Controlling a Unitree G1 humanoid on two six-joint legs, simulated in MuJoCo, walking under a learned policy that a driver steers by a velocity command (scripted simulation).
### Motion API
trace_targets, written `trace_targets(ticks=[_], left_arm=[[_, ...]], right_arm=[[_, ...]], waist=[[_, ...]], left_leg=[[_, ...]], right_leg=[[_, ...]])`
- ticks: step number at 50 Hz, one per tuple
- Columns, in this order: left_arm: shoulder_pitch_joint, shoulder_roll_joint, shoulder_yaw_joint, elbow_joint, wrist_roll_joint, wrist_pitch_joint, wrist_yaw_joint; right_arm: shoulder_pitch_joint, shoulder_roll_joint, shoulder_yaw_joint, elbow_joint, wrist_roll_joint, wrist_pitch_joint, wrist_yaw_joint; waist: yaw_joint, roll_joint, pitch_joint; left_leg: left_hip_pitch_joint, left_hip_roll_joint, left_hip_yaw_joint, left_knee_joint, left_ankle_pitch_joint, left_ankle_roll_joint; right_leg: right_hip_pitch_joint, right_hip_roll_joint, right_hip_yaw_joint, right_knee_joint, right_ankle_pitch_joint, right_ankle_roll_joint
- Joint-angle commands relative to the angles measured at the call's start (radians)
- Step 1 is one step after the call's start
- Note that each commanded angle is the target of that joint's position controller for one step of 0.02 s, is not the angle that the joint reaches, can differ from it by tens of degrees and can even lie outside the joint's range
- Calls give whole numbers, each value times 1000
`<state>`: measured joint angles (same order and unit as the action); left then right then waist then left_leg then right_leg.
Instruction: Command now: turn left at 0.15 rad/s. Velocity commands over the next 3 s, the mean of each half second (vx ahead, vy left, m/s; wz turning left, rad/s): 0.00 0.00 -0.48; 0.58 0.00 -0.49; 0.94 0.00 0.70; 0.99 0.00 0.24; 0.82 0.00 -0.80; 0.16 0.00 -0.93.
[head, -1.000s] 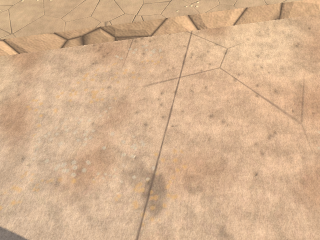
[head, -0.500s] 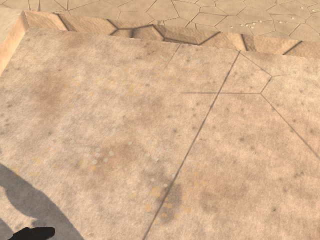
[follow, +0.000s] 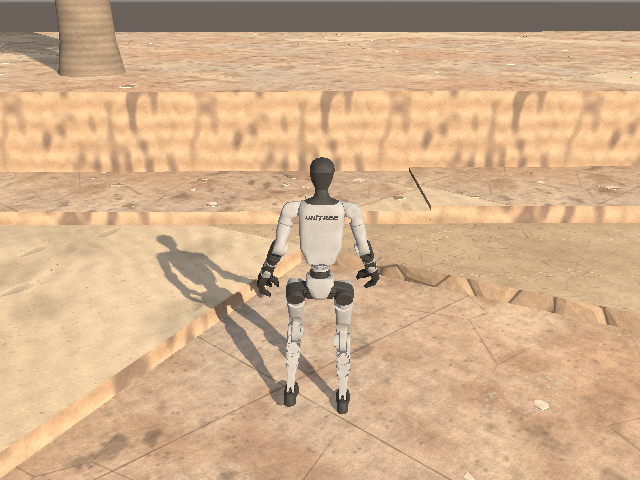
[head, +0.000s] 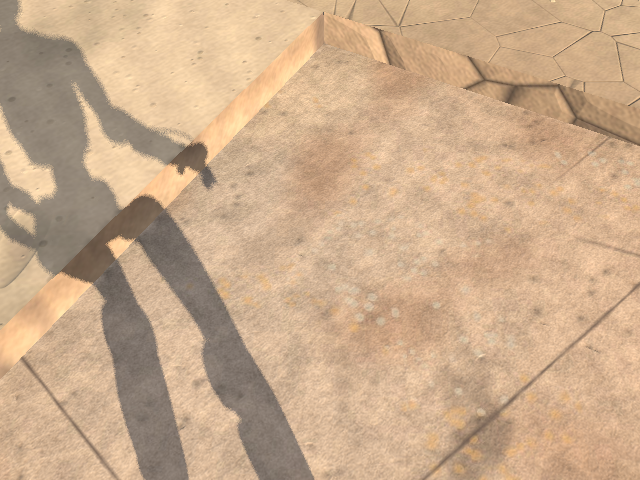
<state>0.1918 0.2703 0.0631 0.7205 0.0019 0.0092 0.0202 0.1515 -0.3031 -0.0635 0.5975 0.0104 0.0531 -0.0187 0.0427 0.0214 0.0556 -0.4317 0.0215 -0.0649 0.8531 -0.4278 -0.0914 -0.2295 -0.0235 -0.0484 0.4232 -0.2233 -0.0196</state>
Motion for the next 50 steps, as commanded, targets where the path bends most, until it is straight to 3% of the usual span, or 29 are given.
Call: trace_targets(ticks=[1,2,3,4,5,6,7,8,11,13,17,21,23,24,25,26,27,28,29,32,34,36,37,40,45,47,48,49,50], left_arm=[[-27,151,28,-43,-14,-12,-11],[-35,123,13,-33,-23,-14,-18],[2,116,7,-16,-33,-22,-24],[31,108,0,-20,-10,-36,-35],[48,77,-10,-36,5,-50,-45],[4,123,3,-48,-16,-46,-37],[-28,181,23,-52,-33,-35,-29],[-20,189,39,-47,-41,-19,-20],[54,142,47,-34,-35,36,0],[25,114,41,-65,-31,48,-2],[-30,79,24,-138,-27,51,-39],[14,119,47,-169,-30,70,-58],[103,158,75,-150,-26,71,-40],[169,287,115,-157,-26,62,-17],[159,382,123,-189,10,33,-21],[198,306,105,-175,4,-2,-35],[205,267,89,-152,-21,-23,-34],[162,243,80,-154,-42,-30,-30],[115,223,66,-163,-47,-29,-22],[96,216,53,-181,-17,-38,3],[130,211,47,-166,-17,-47,12],[146,201,39,-156,-17,-53,15],[183,248,53,-112,27,-36,-24],[207,195,36,-107,17,-35,-59],[193,224,38,-88,19,-63,-43],[171,220,36,-71,27,-69,-35],[148,221,33,-64,30,-72,-31],[135,205,27,-55,41,-73,-27],[104,171,12,-76,54,-73,-21]], right_arm=[[3,-46,-8,-58,-6,-16,0],[52,-24,-5,-29,-11,-17,1],[66,-57,-12,-22,-15,-18,-2],[100,-135,-29,-30,-20,-16,-15],[66,-221,-47,-46,-36,-5,-28],[40,-188,-50,-39,-41,-7,-24],[25,-166,-47,-51,-43,-15,-21],[30,-148,-44,-43,-46,-23,-24],[-53,-93,-29,-42,-27,-47,-29],[-69,-83,-32,-35,-29,-48,-33],[-66,-124,-53,-21,-23,-43,-31],[-71,-161,-72,-5,9,-54,-5],[-27,-123,-68,29,19,-56,8],[-19,-85,-57,14,-10,-58,11],[-129,-38,-34,-77,-37,-63,1],[-151,-95,-49,-63,-26,-67,1],[-164,-101,-51,-66,2,-82,10],[-160,-123,-61,-53,8,-95,12],[-157,-144,-70,-44,-2,-104,12],[-128,-116,-65,-10,-11,-142,30],[-128,-92,-56,6,-10,-153,31],[-128,-74,-44,15,-5,-156,33],[-67,-43,-18,60,-101,-90,61],[-145,-69,-17,32,-62,-60,75],[-183,-108,-14,7,-42,-82,78],[-121,-116,-15,13,-38,-84,76],[-27,-118,-19,38,-36,-85,70],[160,-136,-32,100,-37,-91,58],[415,-211,-54,169,-41,-103,45]], waist=[[-21,-192,-142],[-55,-177,-134],[-58,-158,-127],[-47,-67,-177],[-14,140,-172],[-49,201,-174],[-78,195,-126],[-83,202,-110],[-28,153,-68],[-34,141,-63],[-62,128,-104],[-36,123,-121],[6,28,-136],[25,-227,-134],[20,-408,-187],[68,-206,-259],[51,-171,-194],[24,-108,-124],[1,-122,-72],[-22,-140,-71],[-18,-128,-72],[-11,-178,-58],[0,-233,-62],[35,-218,2],[43,-193,33],[5,-174,55],[-50,-150,35],[-140,-77,-46],[-243,109,-168]], left_leg=[[141,-22,46,-268,62,22],[260,-36,62,-462,204,43],[386,-28,45,-572,333,69],[536,100,-68,-510,542,101],[544,265,-164,-435,739,206],[407,314,-182,-463,630,303],[385,306,-184,-489,605,331],[384,317,-175,-500,644,342],[312,290,-38,-515,667,310],[318,279,22,-528,605,301],[342,304,95,-497,605,295],[332,344,138,-413,596,249],[224,272,230,-219,452,151],[-26,153,303,89,150,53],[-291,-27,149,335,-300,-2],[-333,1,-5,423,-261,21],[-376,25,-36,381,-149,68],[-390,42,-35,316,-59,91],[-383,45,-36,251,24,92],[-288,8,-13,135,216,65],[-275,-9,-2,43,293,44],[-232,-13,13,-57,352,18],[-200,-10,79,-46,320,3],[-164,3,95,-142,321,-17],[-141,46,101,-253,261,84],[-65,38,121,-289,190,148],[50,5,141,-324,176,181],[266,-47,150,-347,139,204],[535,44,-48,-400,-82,235]], right_leg=[[99,-202,190,-49,428,-209],[50,-178,181,-27,407,-180],[-20,-153,183,-16,346,-125],[-111,-107,168,43,177,-47],[-237,-16,85,134,-131,23],[-207,-6,35,240,-276,57],[-259,-1,36,405,-332,74],[-331,1,49,577,-386,87],[-363,-26,82,739,-297,119],[-373,-44,53,685,-213,133],[-271,-67,5,456,-167,108],[-152,-36,-59,285,-123,44],[46,17,-41,98,61,-23],[234,-139,243,-3,476,-119],[275,-350,677,-56,591,-353],[316,-345,653,-118,162,-368],[279,-302,632,-175,-292,-314],[222,-274,627,-213,-521,-265],[171,-252,607,-235,-552,-241],[120,-174,507,-248,-410,-211],[127,-154,463,-241,-324,-204],[93,-135,415,-239,-274,-197],[62,-72,377,-249,-312,-172],[6,-85,399,-265,-298,-178],[115,-199,423,-298,-315,-186],[130,-225,369,-302,-223,-182],[117,-214,309,-231,-14,-169],[72,-158,204,5,294,-149],[-98,-71,84,426,395,-113]])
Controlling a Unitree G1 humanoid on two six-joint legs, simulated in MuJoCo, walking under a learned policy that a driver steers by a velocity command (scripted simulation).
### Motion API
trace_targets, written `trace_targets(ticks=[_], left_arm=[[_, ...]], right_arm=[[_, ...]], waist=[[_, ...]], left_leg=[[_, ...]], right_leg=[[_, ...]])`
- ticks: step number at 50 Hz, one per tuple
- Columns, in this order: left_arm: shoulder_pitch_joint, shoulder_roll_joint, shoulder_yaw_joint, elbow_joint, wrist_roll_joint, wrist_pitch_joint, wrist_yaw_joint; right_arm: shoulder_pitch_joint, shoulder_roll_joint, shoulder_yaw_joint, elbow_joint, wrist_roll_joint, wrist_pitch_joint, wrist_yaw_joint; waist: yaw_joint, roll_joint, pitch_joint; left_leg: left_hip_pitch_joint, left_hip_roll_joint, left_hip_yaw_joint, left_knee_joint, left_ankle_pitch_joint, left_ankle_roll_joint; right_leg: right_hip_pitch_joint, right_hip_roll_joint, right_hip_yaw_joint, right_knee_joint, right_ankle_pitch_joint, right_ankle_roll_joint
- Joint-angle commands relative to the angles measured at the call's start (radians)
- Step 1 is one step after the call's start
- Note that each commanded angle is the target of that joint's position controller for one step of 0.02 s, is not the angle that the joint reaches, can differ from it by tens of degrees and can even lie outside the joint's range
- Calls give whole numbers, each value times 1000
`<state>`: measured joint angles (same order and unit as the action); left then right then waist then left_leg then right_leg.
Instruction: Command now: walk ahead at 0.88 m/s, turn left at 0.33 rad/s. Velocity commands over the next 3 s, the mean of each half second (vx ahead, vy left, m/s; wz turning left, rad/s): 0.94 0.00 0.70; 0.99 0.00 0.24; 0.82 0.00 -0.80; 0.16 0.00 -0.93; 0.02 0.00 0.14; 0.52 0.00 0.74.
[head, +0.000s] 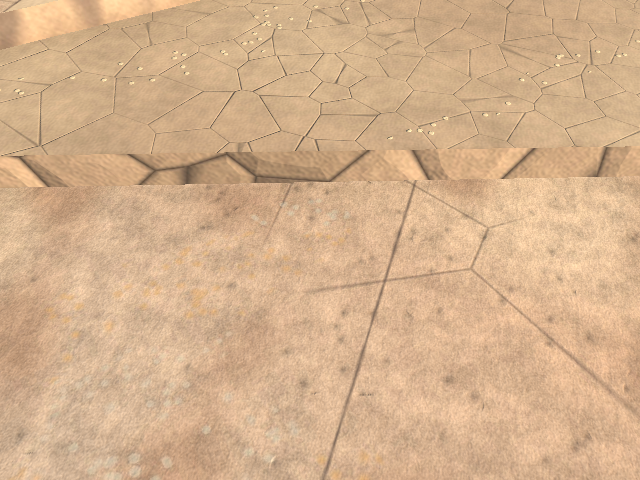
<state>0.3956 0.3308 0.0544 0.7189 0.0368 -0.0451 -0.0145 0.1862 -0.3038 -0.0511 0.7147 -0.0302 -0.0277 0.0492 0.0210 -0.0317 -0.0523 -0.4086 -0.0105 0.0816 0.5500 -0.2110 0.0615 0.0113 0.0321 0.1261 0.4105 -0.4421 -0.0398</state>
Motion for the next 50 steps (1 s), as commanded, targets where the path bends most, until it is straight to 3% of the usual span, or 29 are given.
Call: trace_targets(ticks=[1,2,3,5,8,12,16,18,20,21,22,23,24,25,26,28,31,34,36,38,40,42,43,44,45,46,47,48,50], left_arm=[[-87,25,-6,-141,-1,-38,6],[-141,55,-9,-137,16,-45,8],[-172,92,-3,-125,19,-50,1],[-209,88,-10,-119,34,-56,-12],[-246,58,-32,-131,47,-26,-27],[-452,35,-56,-196,26,-20,-35],[-578,16,-71,-243,6,-30,-36],[-527,36,-64,-234,-1,-33,-24],[-277,120,-26,-162,-9,-35,7],[-59,163,0,-102,-13,-33,30],[149,233,31,-68,15,-35,56],[99,276,38,-75,43,-36,51],[-19,218,44,-86,29,-25,44],[-96,118,23,-92,22,-24,41],[-103,69,13,-66,24,-26,37],[-73,42,2,-11,23,-42,36],[-29,5,-9,59,-9,-77,12],[-63,27,-8,79,-5,-96,3],[-40,50,-5,100,-12,-102,-1],[34,101,0,143,-21,-100,0],[71,167,7,175,-26,-85,6],[54,227,15,187,-19,-61,21],[31,210,10,178,-22,-54,21],[113,38,-24,142,-22,-55,4],[165,34,-21,113,-65,-56,12],[19,109,2,98,-60,-50,17],[-8,70,-5,96,-56,-49,10],[-7,41,-9,119,-48,-40,2],[45,-4,-12,147,-26,-3,-17]], right_arm=[[419,-319,-85,57,-3,-28,-21],[292,-214,-58,35,6,-26,-2],[230,-180,-53,16,6,-26,0],[254,-151,-45,33,13,-33,-12],[277,-118,-31,66,29,-52,-28],[326,-134,-41,92,31,-55,-36],[378,-146,-47,134,39,-54,-46],[326,-168,-51,133,42,-56,-53],[284,-225,-63,130,36,-63,-49],[220,-247,-70,116,29,-70,-44],[200,-142,-45,92,20,-83,-42],[288,-5,-8,35,71,-75,-43],[260,-88,-9,46,52,-57,-49],[183,-122,-18,57,28,-42,-42],[142,-113,-18,57,17,-31,-30],[92,-68,-10,33,-6,-4,-2],[-11,-8,17,-37,-15,18,22],[-113,-21,35,-94,-13,10,36],[-201,-29,48,-116,-11,0,51],[-272,-29,58,-131,-11,-12,57],[-237,-61,51,-111,-24,-19,39],[54,-133,16,-23,-35,-22,3],[241,-195,-11,35,-45,-23,-20],[286,-296,-37,54,-64,-31,-43],[281,-313,-45,23,-57,-35,-46],[218,-238,-37,42,-36,-39,-45],[151,-175,-22,54,-29,-50,-43],[105,-133,-16,62,-29,-59,-39],[91,-77,-1,82,-11,-74,-40]], waist=[[-164,482,-72],[-112,301,21],[-86,140,39],[-72,42,64],[-46,103,128],[-87,76,185],[-134,117,153],[-87,114,111],[35,118,-62],[157,113,-148],[219,-5,-277],[95,-333,-411],[72,-245,-299],[65,-114,-145],[52,-16,-42],[17,-27,53],[-16,-47,124],[-53,-39,179],[-40,9,212],[-23,24,233],[-61,-9,164],[-215,-72,-30],[-305,-72,-121],[-201,176,-242],[-166,228,-412],[-163,82,-233],[-114,74,-65],[-73,56,6],[-10,107,44]], left_leg=[[678,268,-786,-336,-676,163],[629,302,-966,-404,-642,175],[586,288,-813,-339,-537,183],[462,209,-635,-353,-364,178],[358,127,-534,-406,-201,189],[298,79,-469,-431,135,199],[332,87,-467,-397,515,165],[335,89,-448,-333,705,128],[290,72,-438,-51,947,75],[180,37,-432,184,861,60],[46,-29,-369,511,467,65],[-196,-134,-270,809,-264,46],[-300,-51,-228,865,-171,60],[-318,7,-205,832,-89,58],[-301,40,-187,797,-64,54],[-288,88,-177,763,-70,42],[-352,122,-186,704,-41,34],[-342,98,-169,501,114,26],[-203,56,-54,277,228,41],[-89,24,-3,157,260,64],[10,-33,50,106,176,85],[350,-72,-5,75,34,106],[609,1,-80,34,7,108],[860,309,-431,-1,-286,108],[905,490,-851,-171,-360,136],[747,411,-703,-219,-299,105],[575,375,-555,-249,-180,103],[459,330,-440,-285,-87,84],[319,287,-277,-347,-14,61]], right_leg=[[-713,51,-134,713,68,-26],[-865,44,-27,831,51,-30],[-875,-24,-18,859,149,-31],[-807,-88,-31,774,215,-9],[-780,-103,-69,673,232,47],[-783,-68,-142,439,334,90],[-638,-20,-169,225,474,69],[-465,8,-158,137,477,42],[-84,47,-146,154,363,17],[151,-18,-108,161,302,4],[364,-225,101,150,-81,-19],[501,-514,658,-65,-376,-99],[362,-476,735,-153,-484,-123],[219,-429,549,-138,-381,-116],[87,-396,407,-149,-186,-112],[-58,-347,206,-187,2,-91],[-127,-324,53,-260,166,-84],[-196,-261,-148,-333,361,-71],[-254,-218,-265,-412,485,-60],[-222,-251,-262,-462,663,-88],[-63,-263,-258,-321,1164,-95],[-55,-278,-233,93,1393,-82],[-216,-226,-226,394,1175,-70],[-511,-85,-198,808,180,-65],[-661,-16,-43,1054,-25,-75],[-729,-77,-23,1035,120,-83],[-733,-111,-49,969,192,-76],[-695,-144,-49,918,215,-67],[-612,-171,-58,884,227,-47]])
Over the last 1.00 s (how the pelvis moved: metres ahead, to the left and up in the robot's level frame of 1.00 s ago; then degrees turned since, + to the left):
0.19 -0.07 -0.02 -33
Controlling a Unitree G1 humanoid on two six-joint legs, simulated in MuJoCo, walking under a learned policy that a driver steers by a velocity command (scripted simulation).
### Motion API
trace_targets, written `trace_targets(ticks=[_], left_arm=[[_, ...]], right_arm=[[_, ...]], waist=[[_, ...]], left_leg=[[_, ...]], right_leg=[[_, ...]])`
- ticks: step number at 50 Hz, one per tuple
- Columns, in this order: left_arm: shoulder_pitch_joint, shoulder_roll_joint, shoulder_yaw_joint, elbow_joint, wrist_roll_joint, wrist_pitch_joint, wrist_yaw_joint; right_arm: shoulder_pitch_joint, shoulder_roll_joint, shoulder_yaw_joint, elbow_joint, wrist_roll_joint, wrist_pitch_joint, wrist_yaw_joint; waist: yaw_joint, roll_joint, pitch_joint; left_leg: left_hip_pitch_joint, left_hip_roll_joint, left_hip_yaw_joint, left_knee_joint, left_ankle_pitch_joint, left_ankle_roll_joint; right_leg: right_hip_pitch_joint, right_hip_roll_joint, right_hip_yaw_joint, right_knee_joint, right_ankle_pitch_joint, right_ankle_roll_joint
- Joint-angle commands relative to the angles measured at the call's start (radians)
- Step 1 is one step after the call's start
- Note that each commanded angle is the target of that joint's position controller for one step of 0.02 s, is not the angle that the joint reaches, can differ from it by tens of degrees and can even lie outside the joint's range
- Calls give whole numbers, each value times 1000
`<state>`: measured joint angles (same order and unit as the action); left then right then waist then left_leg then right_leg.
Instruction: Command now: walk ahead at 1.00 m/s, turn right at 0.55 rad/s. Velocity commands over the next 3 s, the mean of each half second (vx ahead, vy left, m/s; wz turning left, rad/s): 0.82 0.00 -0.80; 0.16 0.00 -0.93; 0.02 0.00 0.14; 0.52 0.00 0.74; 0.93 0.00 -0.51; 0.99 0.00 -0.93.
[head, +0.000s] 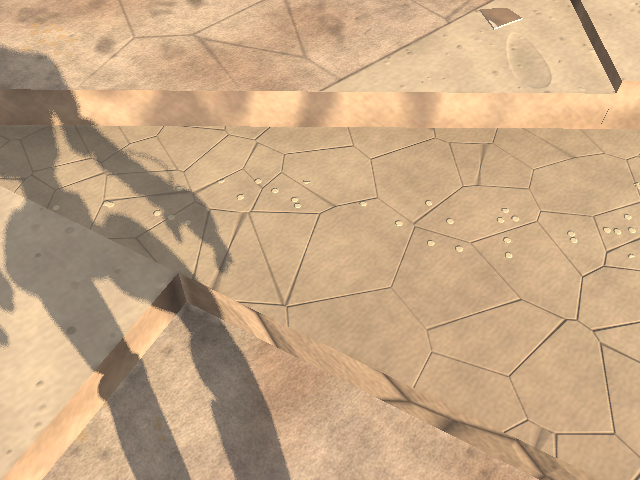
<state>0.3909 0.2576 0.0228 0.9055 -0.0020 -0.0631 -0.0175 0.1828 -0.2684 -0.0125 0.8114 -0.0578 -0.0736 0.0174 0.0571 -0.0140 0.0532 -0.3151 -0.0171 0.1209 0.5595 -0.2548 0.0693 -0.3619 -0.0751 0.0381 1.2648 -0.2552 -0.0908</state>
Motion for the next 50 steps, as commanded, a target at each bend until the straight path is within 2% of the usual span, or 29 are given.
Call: trace_targets(ticks=[1,3,6,9,11,13,14,15,16,17,18,19,21,23,26,28,30,32,34,35,36,37,39,40,43,45,46,47,50], left_arm=[[19,59,23,-47,14,30,-21],[-82,39,24,-79,20,48,-34],[-228,15,8,-145,14,41,-48],[-323,16,-10,-190,12,30,-62],[-226,55,-3,-164,19,38,-50],[69,141,31,-95,22,52,-31],[269,198,63,-33,31,50,-17],[300,219,86,-5,21,39,2],[186,313,103,-4,20,46,18],[132,353,110,-61,28,37,17],[51,304,112,-103,30,47,18],[2,233,95,-110,22,58,26],[-27,173,70,-117,1,48,36],[-28,180,66,-116,8,26,36],[86,195,70,-101,31,8,47],[124,202,74,-97,25,26,54],[91,189,75,-130,26,64,70],[20,195,85,-158,26,75,74],[-124,254,114,-221,8,59,60],[-217,254,123,-260,-17,38,40],[-179,72,90,-329,-15,38,22],[1,109,89,-299,57,35,12],[-59,100,91,-290,66,88,33],[-94,97,91,-296,66,110,38],[-132,96,83,-328,37,155,42],[-172,94,81,-358,37,163,42],[-149,128,82,-359,-54,144,58],[-172,132,81,-368,-54,140,62],[-286,24,18,-430,-20,132,45]], right_arm=[[105,-87,-36,2,27,-40,-5],[112,-65,-32,31,46,-56,-1],[111,-45,-25,48,39,-73,-1],[109,-108,-29,45,45,-79,-20],[130,-160,-39,45,43,-67,-42],[27,-219,-58,-4,25,-34,-63],[-38,-226,-65,-39,41,-18,-50],[-65,-176,-59,-31,58,-8,-20],[-26,-49,-23,-96,24,-28,-13],[106,-43,-6,-169,29,-39,-21],[99,-84,-2,-162,27,-45,-29],[60,-92,-1,-166,15,-43,-30],[12,-57,7,-193,-19,-6,-27],[-43,-50,16,-243,-14,36,-28],[-234,26,42,-352,-1,58,-45],[-344,52,60,-441,-10,63,-59],[-385,57,77,-489,-2,64,-53],[-243,57,74,-446,15,68,-54],[107,-37,22,-349,40,67,-59],[299,-98,-14,-292,31,51,-61],[212,-213,-40,-304,15,58,-67],[16,-152,-37,-360,38,73,-81],[-124,40,8,-365,34,86,-100],[-113,63,9,-344,27,83,-106],[-50,1,-23,-270,23,52,-91],[-8,-4,-34,-237,26,52,-83],[-64,2,-35,-255,53,46,-109],[-62,-5,-35,-252,54,46,-122],[-14,-92,-63,-223,48,78,-131]], waist=[[-37,77,-35],[-29,66,25],[-24,100,76],[-14,61,89],[41,107,-4],[211,153,-162],[294,93,-223],[290,-85,-153],[107,-295,-16],[15,-212,-279],[-7,-60,-273],[-41,43,-148],[-94,123,-40],[-115,139,-22],[-17,16,-84],[-2,41,-98],[8,47,-108],[-51,-42,-200],[-213,-131,-361],[-330,1,-429],[-206,428,-498],[-56,313,-490],[7,92,-155],[6,48,-74],[17,67,-53],[14,89,-64],[1,162,-73],[0,164,-83],[-46,151,-110]], left_leg=[[215,279,-258,-377,87,40],[210,236,-109,-422,206,3],[164,174,79,-443,478,-17],[184,175,174,-434,799,-44],[311,206,184,-278,1230,-55],[332,270,149,67,1499,-46],[231,256,115,380,1374,-31],[45,72,126,831,510,-57],[-360,-82,40,1201,-260,-104],[-471,-61,-171,1250,-217,-108],[-507,-21,-206,1234,-157,-104],[-542,6,-191,1232,-139,-106],[-547,54,-172,1226,-154,-129],[-472,74,-123,1075,-182,-148],[-697,39,-54,1252,-222,-137],[-851,52,-105,1142,-243,-117],[-605,21,-72,817,-196,-101],[-310,-35,-47,640,-126,-43],[59,-73,-129,417,-53,-6],[300,21,-250,151,100,33],[386,414,-808,-106,455,175],[257,458,-974,-109,454,233],[-19,370,-671,-71,64,171],[-78,322,-549,-88,-34,135],[-102,295,-286,-163,85,97],[-35,305,-189,-175,146,77],[-14,268,-160,-203,153,106],[11,283,-144,-207,160,123],[98,300,-91,-231,139,163]], right_leg=[[-262,-75,28,21,44,6],[-346,-82,0,-14,107,13],[-339,-51,-89,-189,274,8],[-204,12,-192,-479,388,-31],[-81,97,-258,-463,331,-66],[175,135,-229,-411,197,-128],[392,151,-181,-535,225,-162],[504,123,-105,-753,391,-196],[560,10,143,-603,1107,-227],[725,-161,489,-751,1166,-391],[653,-189,608,-870,760,-387],[497,-158,583,-912,561,-352],[230,-84,430,-899,679,-288],[13,5,314,-917,771,-226],[173,24,373,-883,940,-218],[283,29,405,-877,792,-189],[211,57,370,-970,878,-131],[192,89,270,-882,1265,-64],[170,87,330,-647,1471,-4],[83,153,275,-358,1079,52],[-169,403,96,135,-294,118],[-208,286,165,328,-262,108],[-305,177,44,350,-158,107],[-330,145,33,362,-125,106],[-320,124,3,333,-52,102],[-340,87,19,216,-10,116],[-343,71,10,222,8,153],[-356,68,17,198,12,173],[-322,45,-30,-186,-127,189]])
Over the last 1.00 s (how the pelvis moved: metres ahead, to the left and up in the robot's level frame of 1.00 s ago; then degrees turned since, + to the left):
0.80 0.33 0.00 30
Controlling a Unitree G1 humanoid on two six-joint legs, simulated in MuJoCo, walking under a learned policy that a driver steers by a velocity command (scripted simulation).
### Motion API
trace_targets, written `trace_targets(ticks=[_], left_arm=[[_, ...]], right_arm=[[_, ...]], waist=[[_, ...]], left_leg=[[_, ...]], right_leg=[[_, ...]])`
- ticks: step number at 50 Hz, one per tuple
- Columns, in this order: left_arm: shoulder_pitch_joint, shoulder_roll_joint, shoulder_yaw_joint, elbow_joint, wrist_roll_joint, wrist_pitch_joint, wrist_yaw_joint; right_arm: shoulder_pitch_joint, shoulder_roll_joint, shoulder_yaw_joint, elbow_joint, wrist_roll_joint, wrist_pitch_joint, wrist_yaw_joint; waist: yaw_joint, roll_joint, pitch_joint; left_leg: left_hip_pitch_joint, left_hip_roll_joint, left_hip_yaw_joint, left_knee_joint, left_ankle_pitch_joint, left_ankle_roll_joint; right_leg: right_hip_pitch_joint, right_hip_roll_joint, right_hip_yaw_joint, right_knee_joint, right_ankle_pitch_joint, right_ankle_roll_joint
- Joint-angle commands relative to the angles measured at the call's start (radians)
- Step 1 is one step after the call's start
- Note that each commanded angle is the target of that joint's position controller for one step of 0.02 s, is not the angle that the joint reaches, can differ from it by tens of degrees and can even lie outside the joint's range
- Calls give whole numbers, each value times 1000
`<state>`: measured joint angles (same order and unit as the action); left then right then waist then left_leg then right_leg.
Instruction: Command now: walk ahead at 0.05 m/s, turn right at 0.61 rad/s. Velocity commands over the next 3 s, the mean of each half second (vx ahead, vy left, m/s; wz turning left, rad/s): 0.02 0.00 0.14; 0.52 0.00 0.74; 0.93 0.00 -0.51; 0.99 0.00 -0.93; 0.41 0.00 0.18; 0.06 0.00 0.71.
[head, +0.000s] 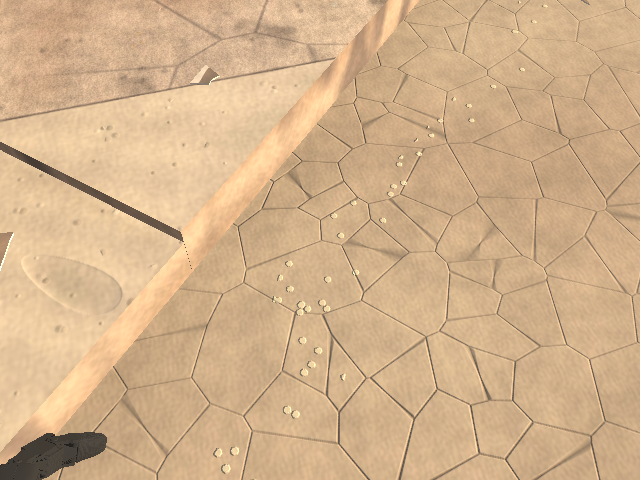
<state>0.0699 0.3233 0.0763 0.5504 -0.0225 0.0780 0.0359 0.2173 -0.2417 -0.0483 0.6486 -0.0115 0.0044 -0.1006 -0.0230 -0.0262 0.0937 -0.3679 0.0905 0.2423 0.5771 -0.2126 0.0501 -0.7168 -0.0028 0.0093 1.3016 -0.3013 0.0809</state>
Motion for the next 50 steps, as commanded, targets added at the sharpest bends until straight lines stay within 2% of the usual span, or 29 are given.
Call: trace_targets(ticks=[1,2,3,5,7,8,9,10,11,12,14,16,20,24,27,30,31,32,33,34,35,36,37,38,39,40,43,46,50], left_arm=[[8,-51,-46,-81,3,-15,-21],[1,-38,-43,-59,1,-19,-35],[9,-9,-33,-56,3,-24,-47],[25,23,-20,-45,4,-23,-59],[79,-19,-28,-15,13,-34,-62],[120,-22,-27,9,20,-40,-59],[154,0,-23,14,29,-47,-51],[88,22,-32,-9,70,-55,-36],[41,-10,-32,-18,67,-66,-30],[7,11,-27,-15,63,-70,-22],[58,51,-5,-4,53,-79,-6],[42,2,-20,-21,51,-88,11],[-8,-31,-29,-23,55,-84,32],[1,29,-2,1,53,-73,35],[1,79,23,24,42,-70,21],[12,116,43,59,-4,-87,-5],[-17,112,44,70,-15,-91,-10],[-39,83,39,80,-13,-96,-16],[-58,26,26,82,0,-98,-23],[-134,-40,9,29,12,-107,-26],[-209,-9,7,-39,-14,-144,-35],[-241,41,16,-49,-41,-183,-56],[-202,44,15,-33,-31,-212,-68],[-72,-81,-22,41,144,-232,-53],[-55,68,14,41,130,-187,-75],[-74,56,13,44,117,-162,-92],[-102,28,-6,44,72,-121,-99],[-170,0,-22,30,65,-118,-102],[-256,9,-25,2,54,-123,-108]], right_arm=[[-49,-149,-38,-60,5,8,-13],[-53,-173,-47,-53,8,11,-4],[-71,-200,-54,-58,14,1,6],[-73,-204,-54,-45,23,-8,25],[-56,-170,-37,-10,44,-2,41],[-4,-113,-14,29,41,-3,56],[22,-35,17,46,12,-14,79],[36,-9,30,22,7,-12,86],[-36,-99,7,19,16,-5,80],[-68,-147,-12,-2,32,-2,83],[-54,-196,-46,7,39,16,75],[2,-170,-59,18,52,33,72],[-15,-109,-49,-25,40,54,67],[-78,-52,-20,-87,32,54,106],[-66,-92,-33,-99,37,54,134],[-4,-133,-53,-84,53,51,150],[59,-139,-61,-53,55,45,151],[151,-147,-72,2,57,37,145],[306,-188,-98,74,56,25,135],[401,-308,-127,83,41,3,127],[309,-305,-109,11,37,-49,146],[239,-254,-89,-6,44,-77,145],[207,-215,-74,-18,48,-84,137],[127,-13,3,36,-82,-142,180],[120,-211,-75,-33,-10,-86,134],[124,-226,-76,-21,-3,-72,114],[241,-172,-60,22,0,-83,108],[290,-150,-53,62,5,-97,110],[306,-161,-48,105,3,-115,111]], waist=[[15,144,-171],[-3,128,-183],[0,150,-206],[-1,155,-201],[18,129,-176],[26,93,-177],[23,-14,-221],[-18,-184,-237],[23,-132,-191],[21,-168,-138],[55,-144,-139],[25,-67,-161],[11,-69,-159],[40,-83,-179],[36,-97,-185],[-4,-123,-184],[-47,-103,-167],[-83,-50,-153],[-135,98,-139],[-157,373,-52],[-131,318,-36],[-117,224,-2],[-76,188,-8],[26,316,-9],[-17,24,-86],[-2,38,-65],[-40,64,-44],[-69,106,-11],[-103,155,33]], left_leg=[[149,197,-197,-248,82,180],[127,191,-166,-254,56,179],[132,236,-194,-268,67,180],[143,264,-203,-258,42,170],[110,227,-201,-207,19,140],[61,180,-180,-164,-4,99],[-32,104,-127,-48,-133,26],[-84,19,-131,14,-255,-48],[-48,19,-180,108,-272,-71],[-117,-14,-180,183,-261,-73],[-280,-32,-235,516,-374,-95],[-311,-34,-293,711,-343,-117],[-357,-12,-262,690,-167,-168],[-270,25,-223,440,-160,-155],[-150,19,-168,290,-166,-111],[-13,9,-112,192,-200,-27],[77,-12,-71,127,-183,9],[191,-56,-32,84,-192,47],[347,-84,-87,-5,-266,109],[454,120,-580,-198,-537,257],[454,243,-1091,-446,-813,382],[460,293,-1081,-499,-776,371],[458,267,-1004,-473,-645,342],[282,151,-754,-274,-417,162],[296,117,-703,-392,-409,192],[253,98,-687,-424,-341,202],[302,65,-628,-463,-197,222],[335,42,-553,-495,-64,194],[412,74,-454,-575,108,155]], right_leg=[[99,-25,-19,-321,-81,7],[175,0,-74,-400,-67,-7],[238,-21,-57,-440,-16,-27],[296,-22,-64,-530,2,-62],[448,11,-92,-781,54,-120],[589,22,-80,-916,116,-147],[767,-106,81,-937,311,-165],[667,-291,285,-965,151,-293],[567,-294,274,-1011,34,-336],[563,-287,243,-1013,61,-337],[636,-350,244,-993,284,-371],[619,-348,157,-970,420,-355],[615,-318,17,-979,356,-328],[642,-344,-70,-962,376,-325],[624,-363,-122,-947,386,-302],[559,-387,-107,-1038,-220,-253],[502,-369,-130,-1018,-363,-225],[434,-324,-177,-932,-421,-196],[318,-232,-257,-653,-394,-159],[-54,-104,-281,-159,-376,-80],[-298,26,-2,-6,-291,-74],[-370,-22,55,39,-199,-94],[-356,-43,70,10,-110,-104],[-300,-31,128,174,-20,-168],[-196,-101,33,-29,71,-102],[-148,-79,7,-97,122,-67],[-160,-70,-22,-246,159,-13],[-119,-48,-49,-458,228,-17],[-18,-46,-118,-676,301,-106]])
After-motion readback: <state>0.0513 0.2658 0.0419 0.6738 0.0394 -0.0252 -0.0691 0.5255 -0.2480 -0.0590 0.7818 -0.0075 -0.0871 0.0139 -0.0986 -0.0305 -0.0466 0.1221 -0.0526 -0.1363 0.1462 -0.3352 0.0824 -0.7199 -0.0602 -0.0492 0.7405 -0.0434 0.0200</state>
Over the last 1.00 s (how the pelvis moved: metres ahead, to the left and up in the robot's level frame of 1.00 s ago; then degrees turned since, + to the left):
0.64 -0.10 0.12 -55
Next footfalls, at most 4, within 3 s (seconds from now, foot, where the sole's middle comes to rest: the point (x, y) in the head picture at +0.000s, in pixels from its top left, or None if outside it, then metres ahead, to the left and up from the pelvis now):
0.18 right None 0.13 -0.12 -0.76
0.66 left None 0.09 0.13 -0.76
1.12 right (229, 415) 0.56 0.20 -0.76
1.62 left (77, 236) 0.93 0.55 -0.64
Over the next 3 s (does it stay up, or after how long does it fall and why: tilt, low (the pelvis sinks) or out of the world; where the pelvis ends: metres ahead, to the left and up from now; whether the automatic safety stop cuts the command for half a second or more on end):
stays up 1.61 0.45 0.17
